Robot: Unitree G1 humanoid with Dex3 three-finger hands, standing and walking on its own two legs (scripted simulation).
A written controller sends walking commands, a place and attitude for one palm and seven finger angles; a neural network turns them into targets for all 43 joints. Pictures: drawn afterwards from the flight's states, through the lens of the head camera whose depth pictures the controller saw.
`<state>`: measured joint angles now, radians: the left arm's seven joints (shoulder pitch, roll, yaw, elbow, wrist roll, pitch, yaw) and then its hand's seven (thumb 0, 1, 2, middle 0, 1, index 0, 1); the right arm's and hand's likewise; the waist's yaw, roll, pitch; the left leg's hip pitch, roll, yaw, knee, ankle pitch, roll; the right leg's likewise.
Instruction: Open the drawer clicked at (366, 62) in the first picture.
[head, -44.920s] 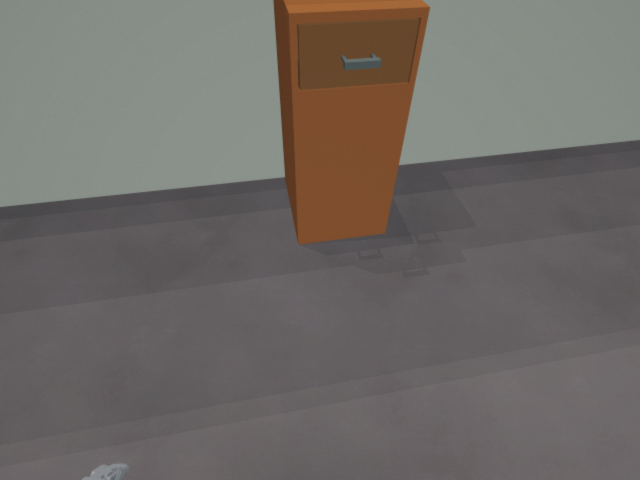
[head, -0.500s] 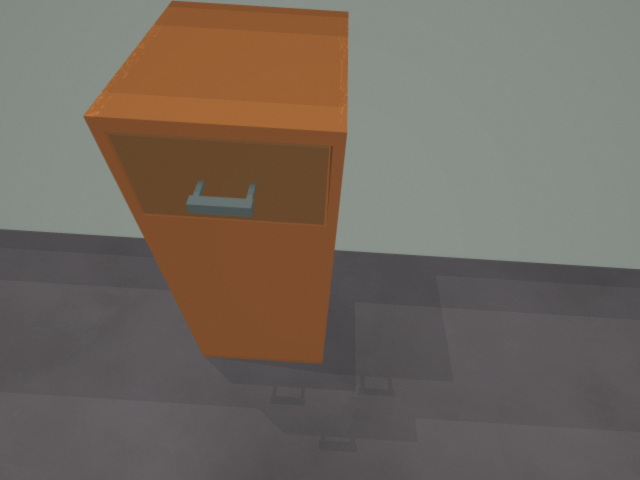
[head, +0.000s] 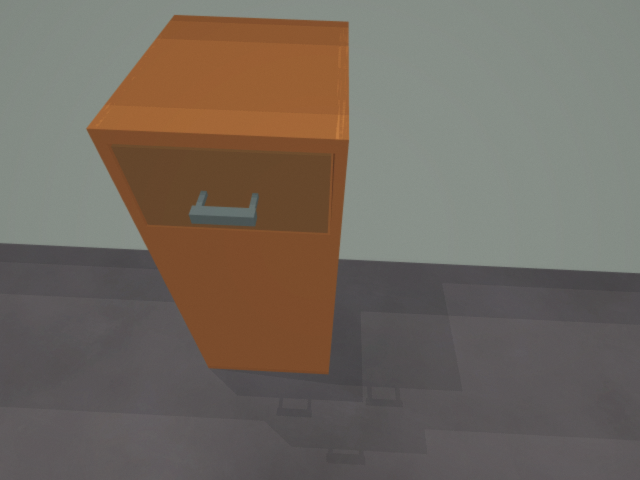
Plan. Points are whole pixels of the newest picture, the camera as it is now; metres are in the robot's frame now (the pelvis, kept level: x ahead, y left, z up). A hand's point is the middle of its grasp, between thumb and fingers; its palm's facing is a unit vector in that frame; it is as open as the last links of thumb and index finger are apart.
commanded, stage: look again from close up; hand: left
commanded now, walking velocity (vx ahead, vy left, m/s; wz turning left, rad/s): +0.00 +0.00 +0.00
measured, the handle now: (226, 206) +0.52 +0.19 +0.02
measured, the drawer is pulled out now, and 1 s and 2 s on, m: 0.00 0.00 0.00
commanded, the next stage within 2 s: shuffle to correct the standing spot in 0.42 s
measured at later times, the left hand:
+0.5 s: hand out of the picture -0.02 +0.19 -0.17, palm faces +0.00 -0.98 -0.20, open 7.4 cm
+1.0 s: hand out of the picture -0.12 +0.14 -0.17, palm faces +0.11 -0.98 -0.14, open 7.4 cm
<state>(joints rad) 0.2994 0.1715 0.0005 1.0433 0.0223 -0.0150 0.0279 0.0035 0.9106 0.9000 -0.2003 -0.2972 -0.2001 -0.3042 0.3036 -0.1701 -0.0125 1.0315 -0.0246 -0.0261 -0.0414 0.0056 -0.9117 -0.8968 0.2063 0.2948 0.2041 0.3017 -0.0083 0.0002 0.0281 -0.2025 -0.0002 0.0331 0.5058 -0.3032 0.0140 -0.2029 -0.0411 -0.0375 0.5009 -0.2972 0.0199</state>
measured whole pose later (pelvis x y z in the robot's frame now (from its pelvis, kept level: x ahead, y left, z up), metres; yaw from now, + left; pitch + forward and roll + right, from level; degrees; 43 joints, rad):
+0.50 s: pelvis -0.05 +0.00 +0.00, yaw -1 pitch -3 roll +0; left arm 0.31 0.19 -0.02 1.02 0.02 0.00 0.03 0.00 0.91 0.90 -0.20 -0.30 -0.20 -0.30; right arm 0.26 -0.18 0.00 1.04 -0.02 0.01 -0.01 0.00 -0.91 -0.90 0.20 0.29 0.20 0.30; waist 0.01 -0.01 -0.01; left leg -0.19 0.01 0.05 0.47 -0.23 0.02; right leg -0.19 -0.03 -0.02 0.45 -0.20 0.02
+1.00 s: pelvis -0.03 +0.00 +0.00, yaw +0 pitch -1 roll -1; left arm 0.50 0.08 0.03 1.12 0.03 -0.03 0.03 0.00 0.91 0.90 -0.20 -0.30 -0.20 -0.30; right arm 0.36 -0.15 -0.05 1.10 -0.02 0.02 -0.01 0.00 -0.91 -0.90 0.20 0.29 0.20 0.30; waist 0.02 0.02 -0.02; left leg -0.39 0.03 0.07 0.88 -0.41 0.04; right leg -0.20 -0.01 -0.06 0.46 -0.25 -0.02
